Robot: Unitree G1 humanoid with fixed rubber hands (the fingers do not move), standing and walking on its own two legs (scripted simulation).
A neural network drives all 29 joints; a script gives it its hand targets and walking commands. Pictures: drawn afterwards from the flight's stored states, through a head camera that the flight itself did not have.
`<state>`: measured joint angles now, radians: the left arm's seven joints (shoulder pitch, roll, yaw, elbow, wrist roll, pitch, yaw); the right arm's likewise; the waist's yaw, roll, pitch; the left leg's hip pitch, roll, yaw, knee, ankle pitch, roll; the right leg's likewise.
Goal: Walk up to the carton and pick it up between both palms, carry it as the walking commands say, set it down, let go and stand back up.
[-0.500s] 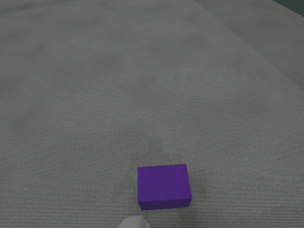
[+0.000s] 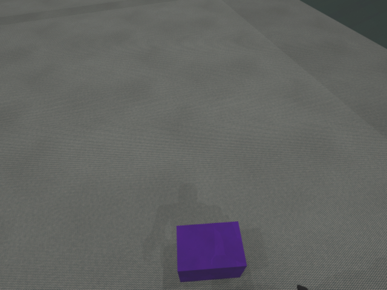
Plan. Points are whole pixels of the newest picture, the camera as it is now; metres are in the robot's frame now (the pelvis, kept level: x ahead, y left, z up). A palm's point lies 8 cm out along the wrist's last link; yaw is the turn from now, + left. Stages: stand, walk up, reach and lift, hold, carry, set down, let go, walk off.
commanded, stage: walk up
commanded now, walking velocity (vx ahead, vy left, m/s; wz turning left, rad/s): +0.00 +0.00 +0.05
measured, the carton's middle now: (208, 252) +0.37 -0.03 -0.67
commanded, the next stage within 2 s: stand in 0.42 s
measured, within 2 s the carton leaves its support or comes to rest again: neither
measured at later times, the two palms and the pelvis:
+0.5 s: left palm out of the picture +0.03 +0.23 -0.14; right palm out of the picture +0.06 -0.24 -0.14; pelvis +0.01 -0.01 +0.00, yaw +2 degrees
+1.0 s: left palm (107, 274) +0.17 +0.22 -0.12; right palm (321, 279) +0.17 -0.25 -0.12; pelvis +0.00 -0.01 -0.03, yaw +0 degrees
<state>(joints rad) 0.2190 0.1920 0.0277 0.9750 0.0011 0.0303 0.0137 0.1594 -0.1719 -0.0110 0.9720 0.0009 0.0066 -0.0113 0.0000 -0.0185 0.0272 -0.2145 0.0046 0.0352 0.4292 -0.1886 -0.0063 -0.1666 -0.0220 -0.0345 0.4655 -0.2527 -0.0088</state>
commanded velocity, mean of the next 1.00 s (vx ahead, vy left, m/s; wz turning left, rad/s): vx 0.00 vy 0.00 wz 0.03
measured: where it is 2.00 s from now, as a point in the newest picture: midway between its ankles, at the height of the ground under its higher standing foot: outside the picture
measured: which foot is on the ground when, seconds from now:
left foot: down 0.00-1.00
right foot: down 0.00-1.00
